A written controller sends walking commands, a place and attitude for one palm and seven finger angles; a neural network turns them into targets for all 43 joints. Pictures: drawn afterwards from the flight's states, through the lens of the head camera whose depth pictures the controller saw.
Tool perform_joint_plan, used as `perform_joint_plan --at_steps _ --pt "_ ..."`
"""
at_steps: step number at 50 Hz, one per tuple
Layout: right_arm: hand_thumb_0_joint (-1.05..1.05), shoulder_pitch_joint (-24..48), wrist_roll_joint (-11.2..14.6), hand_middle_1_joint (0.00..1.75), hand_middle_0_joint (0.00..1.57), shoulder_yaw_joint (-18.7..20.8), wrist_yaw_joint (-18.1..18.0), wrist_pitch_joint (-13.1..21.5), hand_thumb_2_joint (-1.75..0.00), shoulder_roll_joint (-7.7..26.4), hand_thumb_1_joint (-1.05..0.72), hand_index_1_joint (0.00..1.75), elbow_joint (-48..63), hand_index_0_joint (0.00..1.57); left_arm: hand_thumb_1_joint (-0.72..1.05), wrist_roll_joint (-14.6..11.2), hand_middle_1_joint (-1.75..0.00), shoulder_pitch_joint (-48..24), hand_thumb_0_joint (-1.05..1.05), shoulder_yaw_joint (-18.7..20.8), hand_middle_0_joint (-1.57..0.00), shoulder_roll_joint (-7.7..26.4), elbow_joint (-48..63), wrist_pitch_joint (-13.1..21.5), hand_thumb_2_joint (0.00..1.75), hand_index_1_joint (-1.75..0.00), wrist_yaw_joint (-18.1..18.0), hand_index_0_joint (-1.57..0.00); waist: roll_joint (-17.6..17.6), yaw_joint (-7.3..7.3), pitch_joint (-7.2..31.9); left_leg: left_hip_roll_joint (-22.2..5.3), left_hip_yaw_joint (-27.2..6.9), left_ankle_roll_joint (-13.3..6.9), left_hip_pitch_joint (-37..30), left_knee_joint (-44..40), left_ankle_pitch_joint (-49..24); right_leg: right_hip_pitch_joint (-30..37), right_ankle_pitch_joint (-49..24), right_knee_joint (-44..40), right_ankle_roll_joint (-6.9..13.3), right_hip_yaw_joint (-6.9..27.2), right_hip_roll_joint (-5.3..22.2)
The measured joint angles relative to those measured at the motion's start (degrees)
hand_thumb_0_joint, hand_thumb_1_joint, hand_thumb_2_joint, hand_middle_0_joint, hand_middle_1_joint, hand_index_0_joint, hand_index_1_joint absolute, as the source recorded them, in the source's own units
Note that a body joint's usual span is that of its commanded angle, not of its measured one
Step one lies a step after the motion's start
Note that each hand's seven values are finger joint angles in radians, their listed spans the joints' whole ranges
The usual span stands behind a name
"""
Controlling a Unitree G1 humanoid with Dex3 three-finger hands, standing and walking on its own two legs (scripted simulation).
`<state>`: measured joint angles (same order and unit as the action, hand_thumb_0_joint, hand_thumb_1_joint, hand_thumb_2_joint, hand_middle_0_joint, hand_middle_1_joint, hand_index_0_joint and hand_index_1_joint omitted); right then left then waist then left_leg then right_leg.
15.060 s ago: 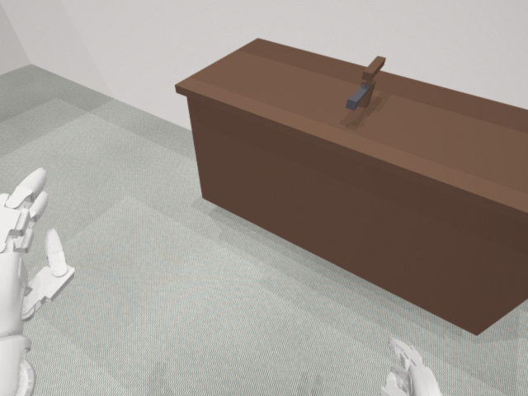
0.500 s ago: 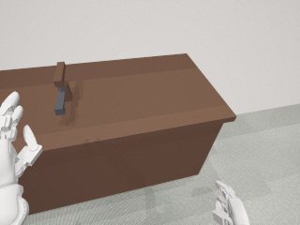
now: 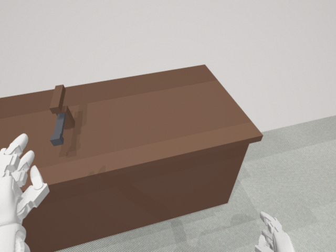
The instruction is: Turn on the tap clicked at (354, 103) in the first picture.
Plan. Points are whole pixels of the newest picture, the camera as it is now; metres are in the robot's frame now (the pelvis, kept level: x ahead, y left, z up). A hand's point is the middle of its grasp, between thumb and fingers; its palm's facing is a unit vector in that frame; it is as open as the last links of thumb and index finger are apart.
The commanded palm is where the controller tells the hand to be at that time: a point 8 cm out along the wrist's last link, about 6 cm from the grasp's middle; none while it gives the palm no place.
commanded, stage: turn the palm inward beside the body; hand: left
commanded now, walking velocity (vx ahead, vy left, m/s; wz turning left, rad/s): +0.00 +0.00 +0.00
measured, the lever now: (57, 139) +0.40 +0.41 +0.02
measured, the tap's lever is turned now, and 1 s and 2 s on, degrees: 0 0 0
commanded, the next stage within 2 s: reach beside the lever's end, fingers flat in 1.24 s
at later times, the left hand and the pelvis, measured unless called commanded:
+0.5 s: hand (46, 200) +0.17 +0.25 +0.13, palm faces +0.50 -0.85 -0.13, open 7.4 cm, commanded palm +0.11 +0.29 +0.14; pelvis -0.02 +0.02 +0.00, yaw +0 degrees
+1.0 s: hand (39, 203) +0.16 +0.26 +0.13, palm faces +0.53 -0.85 -0.09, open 7.4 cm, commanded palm +0.10 +0.30 +0.14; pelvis -0.02 +0.03 +0.00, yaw +1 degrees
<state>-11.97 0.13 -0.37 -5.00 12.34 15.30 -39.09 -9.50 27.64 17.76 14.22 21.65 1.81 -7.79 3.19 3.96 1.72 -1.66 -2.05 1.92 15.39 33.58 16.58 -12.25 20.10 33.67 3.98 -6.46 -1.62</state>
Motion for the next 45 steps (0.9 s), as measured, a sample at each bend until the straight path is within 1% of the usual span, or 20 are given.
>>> perform_joint_plan --at_steps 2,4,7,10,12,16,20,26,30,40,45 --pt "0.02 0.2 0.0 0.30 0.20 0.2 -0.3 0.7 -0.90 0.1 -0.91 0.30 0.1 0.20 0.89 -0.2 -0.31 0.2 0.02 -1.1 -0.20 -0.6 -0.3 0.1 0.90 -0.30 0.5 -0.21 0.0 0.10 0.0 0.2 -0.1 -0.1 0.3 0.1 0.0 -0.3 0.1 0.2 -0.1 -0.1 0.2" --pt "0.02 0.5 0.0 0.30 0.20 0.2 -0.4 1.4 -0.90 -0.2 -0.91 0.30 0.1 0.20 0.89 0.0 -0.31 0.4 0.02 -2.2 -0.20 -1.0 -0.2 1.0 0.90 -0.30 0.6 -0.21 -0.2 0.16 0.1 0.3 0.0 0.0 0.6 0.2 0.0 -0.8 0.2 0.6 -0.1 -0.1 0.3" --pt "0.02 0.8 -0.2 0.30 0.20 0.1 -0.2 2.3 -0.90 -0.9 -0.91 0.30 0.5 0.20 0.89 0.4 -0.31 0.8 0.02 -3.5 -0.20 -1.3 0.5 2.8 0.90 -0.30 -0.2 -0.21 -0.6 0.06 0.4 0.4 0.1 0.1 1.1 0.5 0.0 -1.4 0.4 1.2 -0.1 0.1 0.4" --pt "0.02 0.9 -0.2 0.30 0.20 -0.4 0.2 2.7 -0.90 -1.7 -0.91 0.30 0.8 0.20 0.89 0.4 -0.31 1.0 0.02 -3.7 -0.20 -1.4 1.1 3.6 0.90 -0.30 -1.1 -0.21 -0.5 -0.07 0.7 0.4 0.2 0.1 1.4 0.9 0.2 -1.7 0.5 1.5 -0.1 0.2 0.5" --pt "0.01 0.9 -0.2 0.30 0.20 -0.7 0.4 2.6 -0.90 -2.2 -0.91 0.30 1.0 0.20 0.89 0.0 -0.31 1.0 0.02 -3.6 -0.20 -1.6 1.3 3.1 0.90 -0.30 -1.5 -0.21 -0.4 -0.09 0.9 0.4 0.2 0.0 1.4 1.1 0.2 -1.6 0.4 1.6 -0.2 0.2 0.5" --pt "0.01 0.9 0.0 0.30 0.20 -1.4 0.3 2.1 -0.90 -2.7 -0.91 0.30 1.0 0.20 0.89 -0.9 -0.31 1.1 0.02 -3.4 -0.20 -2.2 0.9 0.8 0.90 -0.30 -1.9 -0.21 0.0 0.03 1.0 0.5 0.2 -0.2 1.2 1.1 0.0 -1.2 0.0 1.2 -0.5 0.2 0.6" --pt "0.01 0.8 0.0 0.30 0.20 -1.9 0.1 2.1 -0.90 -2.8 -0.91 0.30 1.0 0.20 0.89 -0.8 -0.31 1.1 0.02 -4.4 -0.20 -3.1 0.8 -0.7 0.90 -0.30 -2.4 -0.21 0.0 0.23 0.7 0.7 0.1 -0.5 1.3 1.3 -0.3 -1.1 -0.4 1.1 -0.7 0.1 0.8" --pt "0.02 0.9 -0.2 0.30 0.20 -2.2 0.2 2.8 -0.90 -2.7 -0.91 0.30 1.0 0.20 0.89 -0.1 -0.31 1.3 0.02 -6.2 -0.20 -3.8 1.4 0.0 0.90 -0.30 -3.8 -0.21 -0.4 0.12 0.0 1.0 0.1 -0.9 2.0 1.9 -0.6 -1.7 -0.9 1.5 -1.1 0.1 1.1" --pt "0.02 0.9 -0.3 0.30 0.20 -2.4 0.4 3.0 -0.90 -2.8 -0.91 0.30 1.0 0.20 0.89 -0.3 -0.31 1.9 0.02 -6.5 -0.20 -3.9 2.2 0.4 0.90 -0.30 -4.6 -0.21 -0.6 -0.14 0.1 1.1 0.2 -1.1 2.4 2.3 -0.7 -2.0 -1.1 1.7 -1.3 0.2 1.2" --pt "0.02 0.9 -0.3 0.30 0.20 -2.6 0.5 2.8 -0.90 -2.6 -0.91 0.30 1.1 0.20 0.89 -0.9 -0.31 2.5 0.02 -6.9 -0.20 -4.6 3.3 -1.5 0.90 -0.30 -6.2 -0.21 -0.3 -0.22 0.2 1.6 0.3 -1.6 2.6 2.8 -0.7 -2.0 -1.2 2.0 -1.8 0.2 1.7" --pt "0.02 1.2 -0.3 0.30 0.20 -2.9 0.4 2.7 -0.90 -2.7 -0.91 0.30 1.0 0.20 0.89 -1.4 -0.31 1.8 0.02 -6.8 -0.20 -4.9 3.6 -2.5 0.90 -0.30 -6.3 -0.20 -0.3 -0.12 0.2 1.8 0.2 -1.7 2.3 2.7 -0.7 -1.7 -1.2 1.9 -1.9 0.1 1.9"
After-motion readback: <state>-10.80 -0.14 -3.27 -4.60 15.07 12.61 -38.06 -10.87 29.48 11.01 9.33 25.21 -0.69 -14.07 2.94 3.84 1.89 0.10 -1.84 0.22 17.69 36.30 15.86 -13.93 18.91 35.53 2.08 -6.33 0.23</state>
